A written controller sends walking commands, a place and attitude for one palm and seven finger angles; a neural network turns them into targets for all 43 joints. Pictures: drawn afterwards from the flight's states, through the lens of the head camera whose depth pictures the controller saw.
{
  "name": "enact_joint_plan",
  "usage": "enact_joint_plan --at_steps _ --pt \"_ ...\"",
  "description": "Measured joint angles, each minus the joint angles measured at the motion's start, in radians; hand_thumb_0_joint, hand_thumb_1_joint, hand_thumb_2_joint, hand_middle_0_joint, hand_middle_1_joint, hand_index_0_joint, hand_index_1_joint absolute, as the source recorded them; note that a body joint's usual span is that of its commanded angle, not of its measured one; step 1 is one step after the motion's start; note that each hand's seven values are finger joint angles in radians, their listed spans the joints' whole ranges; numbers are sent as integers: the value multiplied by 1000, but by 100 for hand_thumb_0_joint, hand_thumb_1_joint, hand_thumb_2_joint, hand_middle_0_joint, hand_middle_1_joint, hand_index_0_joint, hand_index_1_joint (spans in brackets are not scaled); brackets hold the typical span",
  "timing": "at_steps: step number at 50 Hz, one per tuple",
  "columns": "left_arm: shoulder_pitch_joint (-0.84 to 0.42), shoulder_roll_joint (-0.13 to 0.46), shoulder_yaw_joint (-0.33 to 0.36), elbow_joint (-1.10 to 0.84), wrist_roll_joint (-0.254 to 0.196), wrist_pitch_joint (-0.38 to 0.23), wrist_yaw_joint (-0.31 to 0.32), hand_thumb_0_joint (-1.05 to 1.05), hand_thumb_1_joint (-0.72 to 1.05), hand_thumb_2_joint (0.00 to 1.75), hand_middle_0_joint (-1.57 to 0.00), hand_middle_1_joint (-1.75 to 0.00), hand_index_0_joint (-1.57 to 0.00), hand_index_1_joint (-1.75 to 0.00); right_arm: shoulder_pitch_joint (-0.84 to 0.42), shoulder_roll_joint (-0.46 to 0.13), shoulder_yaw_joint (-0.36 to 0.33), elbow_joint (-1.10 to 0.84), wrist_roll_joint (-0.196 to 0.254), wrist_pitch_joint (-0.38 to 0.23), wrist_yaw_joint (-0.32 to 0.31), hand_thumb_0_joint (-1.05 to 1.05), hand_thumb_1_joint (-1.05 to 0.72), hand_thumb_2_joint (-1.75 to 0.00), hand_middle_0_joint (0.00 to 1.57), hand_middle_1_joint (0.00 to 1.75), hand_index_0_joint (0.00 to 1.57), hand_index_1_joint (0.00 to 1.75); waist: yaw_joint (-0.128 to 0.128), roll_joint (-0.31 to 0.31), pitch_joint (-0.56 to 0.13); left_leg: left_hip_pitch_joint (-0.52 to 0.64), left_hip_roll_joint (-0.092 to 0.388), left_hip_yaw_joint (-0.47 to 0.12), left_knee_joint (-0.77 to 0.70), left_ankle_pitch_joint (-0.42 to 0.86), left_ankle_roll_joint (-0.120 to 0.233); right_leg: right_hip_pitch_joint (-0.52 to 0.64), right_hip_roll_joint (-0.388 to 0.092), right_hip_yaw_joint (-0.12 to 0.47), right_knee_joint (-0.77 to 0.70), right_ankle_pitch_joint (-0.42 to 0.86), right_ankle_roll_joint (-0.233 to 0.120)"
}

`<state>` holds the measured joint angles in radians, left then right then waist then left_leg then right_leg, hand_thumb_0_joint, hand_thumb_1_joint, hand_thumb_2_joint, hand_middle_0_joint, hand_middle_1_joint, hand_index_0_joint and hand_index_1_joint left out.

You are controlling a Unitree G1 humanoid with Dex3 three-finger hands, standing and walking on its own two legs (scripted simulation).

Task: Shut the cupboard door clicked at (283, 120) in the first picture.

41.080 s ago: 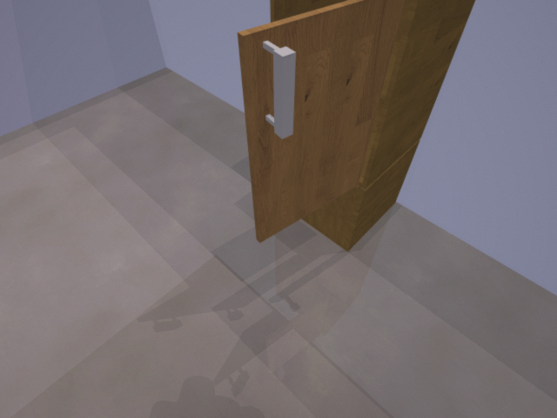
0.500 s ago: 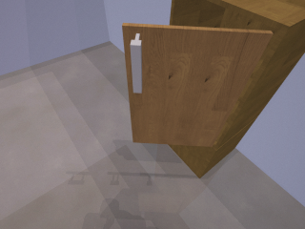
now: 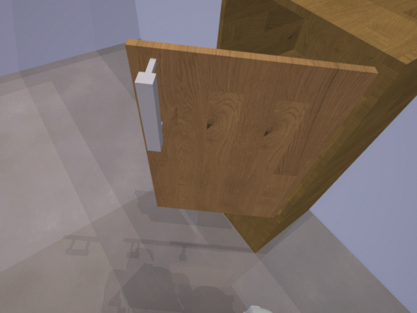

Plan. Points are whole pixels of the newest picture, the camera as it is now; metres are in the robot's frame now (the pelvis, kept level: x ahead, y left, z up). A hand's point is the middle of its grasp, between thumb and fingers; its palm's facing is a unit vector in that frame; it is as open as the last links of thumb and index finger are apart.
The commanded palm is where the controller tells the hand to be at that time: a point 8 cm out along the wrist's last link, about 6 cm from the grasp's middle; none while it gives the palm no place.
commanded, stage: come to a stop and stand still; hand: left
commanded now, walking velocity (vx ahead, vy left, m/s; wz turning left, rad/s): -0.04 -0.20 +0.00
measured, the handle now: (153, 107) +0.43 +0.15 +0.14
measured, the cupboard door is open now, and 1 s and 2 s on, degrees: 50 50 50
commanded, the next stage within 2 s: look again from close up in 1.12 s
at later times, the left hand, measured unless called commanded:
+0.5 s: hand out of the picture +0.08 +0.12 -0.19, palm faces +0.07 -0.98 -0.18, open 7.3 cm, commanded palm none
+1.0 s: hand out of the picture -0.01 +0.12 -0.17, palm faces +0.00 -0.97 -0.24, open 7.4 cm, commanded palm none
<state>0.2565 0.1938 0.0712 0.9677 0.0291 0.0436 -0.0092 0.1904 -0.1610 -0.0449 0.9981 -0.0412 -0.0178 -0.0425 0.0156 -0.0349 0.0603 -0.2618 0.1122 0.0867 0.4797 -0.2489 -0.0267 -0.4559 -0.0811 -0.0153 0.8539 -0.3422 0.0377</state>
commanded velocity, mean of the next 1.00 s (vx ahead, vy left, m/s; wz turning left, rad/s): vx -0.03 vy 0.06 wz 0.00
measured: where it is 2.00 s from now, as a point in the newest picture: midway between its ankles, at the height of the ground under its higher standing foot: outside the picture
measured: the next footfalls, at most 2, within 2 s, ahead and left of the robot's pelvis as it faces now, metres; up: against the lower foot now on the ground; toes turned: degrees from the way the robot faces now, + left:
right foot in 0.10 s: +0.02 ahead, -0.20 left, +0.00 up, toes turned -2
left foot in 0.38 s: +0.06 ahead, +0.05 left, +0.00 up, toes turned -2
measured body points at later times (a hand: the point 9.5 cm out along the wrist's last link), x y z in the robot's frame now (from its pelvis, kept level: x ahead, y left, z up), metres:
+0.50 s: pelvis +0.02 -0.06 -0.01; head +0.05 -0.04 +0.44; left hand +0.07 +0.17 -0.17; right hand +0.08 -0.29 -0.15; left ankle +0.03 +0.02 -0.74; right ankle +0.01 -0.19 -0.73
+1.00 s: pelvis -0.03 -0.07 -0.01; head -0.03 -0.08 +0.44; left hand -0.01 +0.17 -0.15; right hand +0.01 -0.30 -0.16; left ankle +0.03 +0.02 -0.74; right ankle -0.02 -0.20 -0.74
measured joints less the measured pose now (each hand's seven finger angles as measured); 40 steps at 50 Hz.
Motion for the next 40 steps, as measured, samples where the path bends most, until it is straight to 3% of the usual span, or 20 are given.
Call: enact_joint_plan --at_steps 4,6,8,11,15,18,19,21,24,27,30,31,35,40 --pt "-30 29 2 -24 -1 -12 -9 0 91 90 -20 -30 -20 -29 22 -25 -18 4 0 22 9 -1 -93 -90 21 30 20 30 -24 18 7 -18 35 -20 84 -56 -52 113 7 -36 -279 103 -3" --pt "-46 29 1 -23 5 -23 -3 0 91 90 -20 -30 -20 -29 30 -47 -29 10 8 37 9 0 -92 -90 21 30 20 30 -28 37 9 -65 44 -44 216 -168 -38 122 19 -50 -281 104 -12" --pt "-59 13 -12 -22 8 -26 7 0 91 90 -20 -30 -20 -29 35 -67 -36 15 18 57 0 0 -92 -90 21 30 20 30 -33 58 14 -117 10 -80 380 -285 -16 128 26 -65 -252 57 -18" --pt "-60 -6 -28 -17 7 -37 23 0 91 90 -20 -30 -20 -29 40 -68 -31 23 27 61 3 0 -92 -90 20 30 19 30 -31 45 8 -141 -46 -59 472 -298 -8 154 24 -66 -274 52 -28" --pt "-64 -22 -39 -13 4 -38 35 0 91 90 -20 -30 -20 -30 36 -39 -14 17 33 55 14 1 -92 -90 20 30 19 30 -24 14 9 -97 -101 -19 314 -236 -16 171 22 -65 -289 57 -38" --pt "-68 -19 -36 -10 -5 -31 39 0 92 90 -21 -30 -20 -30 29 -13 -3 8 32 52 21 1 -92 -90 20 30 19 30 -18 0 14 -38 -122 0 142 -119 -16 171 27 -70 -271 48 -37" --pt "-69 -16 -34 -7 -8 -26 38 0 92 90 -21 -30 -21 -30 27 -3 0 6 31 49 22 1 -91 -90 20 30 19 30 -17 -6 17 -20 -126 2 97 -50 7 169 27 -71 -259 41 -34" --pt "-73 -6 -26 0 -14 -12 39 0 92 90 -21 -30 -21 -30 22 19 8 4 25 48 25 1 -91 -90 20 30 19 30 -9 -29 24 -9 -136 10 87 -21 65 173 19 -65 -249 37 -29" --pt "-71 -6 -22 4 -13 9 43 0 91 90 -21 -30 -20 -30 19 27 9 -6 18 48 19 1 -93 -90 20 30 20 30 2 -34 20 -4 -141 18 68 -23 95 163 19 -46 -195 -62 -32" --pt "-64 -12 -24 11 -8 13 42 1 91 90 -20 -30 -20 -30 5 21 11 -10 13 45 18 1 -93 -90 21 30 20 30 6 -21 16 -7 -146 19 37 1 99 170 22 -26 -144 -110 -38" --pt "-31 -17 -43 15 -8 -24 53 1 91 90 -20 -30 -20 -30 -6 6 16 -26 24 40 29 1 -93 -90 21 30 20 30 13 0 -3 -55 -142 24 81 -5 92 221 23 -9 -272 24 -40" --pt "-18 -24 -46 18 -7 -37 57 1 91 90 -20 -30 -20 -30 -15 -2 15 -37 25 38 34 1 -93 -90 21 30 20 30 15 18 -1 -73 -131 28 113 -21 89 216 31 -3 -272 11 -28" --pt "28 -31 -67 34 -5 -49 55 1 91 90 -20 -30 -20 -30 -17 -17 16 -69 24 18 44 1 -92 -90 20 30 20 30 -9 58 -3 -43 -137 32 106 -15 93 224 25 2 -233 -26 -8" --pt "48 -22 -71 33 -6 -34 59 1 91 90 -20 -30 -20 -30 10 -19 26 -59 28 21 38 0 -92 -90 20 30 20 30 -4 85 -30 -18 -129 26 100 -5 94 255 34 -3 -249 -10 -11"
